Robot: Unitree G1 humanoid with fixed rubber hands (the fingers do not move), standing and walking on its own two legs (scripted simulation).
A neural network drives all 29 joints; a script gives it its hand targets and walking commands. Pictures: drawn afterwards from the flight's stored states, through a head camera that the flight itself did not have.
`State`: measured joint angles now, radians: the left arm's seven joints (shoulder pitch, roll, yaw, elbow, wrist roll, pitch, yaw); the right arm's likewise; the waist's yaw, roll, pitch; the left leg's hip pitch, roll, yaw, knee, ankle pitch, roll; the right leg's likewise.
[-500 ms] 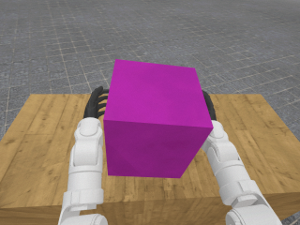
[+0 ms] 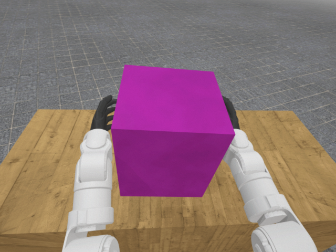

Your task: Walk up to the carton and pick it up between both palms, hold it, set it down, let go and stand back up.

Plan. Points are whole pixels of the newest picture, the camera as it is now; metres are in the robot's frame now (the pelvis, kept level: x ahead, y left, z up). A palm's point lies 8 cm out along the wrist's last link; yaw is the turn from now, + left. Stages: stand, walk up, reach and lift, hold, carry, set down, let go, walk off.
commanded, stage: reach and lift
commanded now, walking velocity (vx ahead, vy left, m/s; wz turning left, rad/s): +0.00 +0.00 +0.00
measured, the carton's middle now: (165, 135) +0.37 +0.01 +0.13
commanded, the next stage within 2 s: hold in 0.36 s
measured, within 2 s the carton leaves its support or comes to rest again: neither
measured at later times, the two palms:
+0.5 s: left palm (97, 124) +0.36 +0.16 +0.17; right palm (230, 123) +0.36 -0.14 +0.17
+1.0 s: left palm (97, 120) +0.36 +0.16 +0.18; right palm (232, 119) +0.36 -0.14 +0.18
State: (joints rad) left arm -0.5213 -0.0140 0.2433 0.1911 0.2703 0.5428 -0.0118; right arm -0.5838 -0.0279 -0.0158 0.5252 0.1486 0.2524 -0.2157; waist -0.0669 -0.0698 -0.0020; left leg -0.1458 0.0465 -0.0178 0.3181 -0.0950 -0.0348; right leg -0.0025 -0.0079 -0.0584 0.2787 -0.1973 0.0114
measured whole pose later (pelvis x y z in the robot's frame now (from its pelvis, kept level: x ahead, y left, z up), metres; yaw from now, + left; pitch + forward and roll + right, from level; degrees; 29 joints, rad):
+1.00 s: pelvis +0.00 +0.00 +0.00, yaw +0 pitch -6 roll -1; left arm -0.56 -0.01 0.25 0.13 0.28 0.65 -0.02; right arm -0.64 -0.06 0.01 0.51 0.21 0.33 -0.23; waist -0.07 -0.07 -0.01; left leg -0.11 0.05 -0.01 0.33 -0.11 -0.03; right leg 0.03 -0.01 -0.05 0.28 -0.20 0.01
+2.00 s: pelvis +0.00 +0.00 +0.00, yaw -1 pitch -7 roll -1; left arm -0.55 -0.02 0.27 0.09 0.31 0.68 -0.04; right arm -0.63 -0.05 0.01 0.49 0.21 0.34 -0.23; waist -0.07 -0.06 0.00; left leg -0.09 0.05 0.00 0.32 -0.11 -0.03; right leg 0.04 -0.01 -0.04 0.28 -0.20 0.01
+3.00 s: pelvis +0.00 +0.00 +0.00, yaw -1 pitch -7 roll -1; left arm -0.52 -0.03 0.26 0.04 0.31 0.69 -0.03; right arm -0.61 -0.06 0.03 0.46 0.22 0.33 -0.23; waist -0.07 -0.05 0.00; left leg -0.09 0.05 0.00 0.31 -0.11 -0.03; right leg 0.05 -0.01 -0.04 0.27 -0.20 0.01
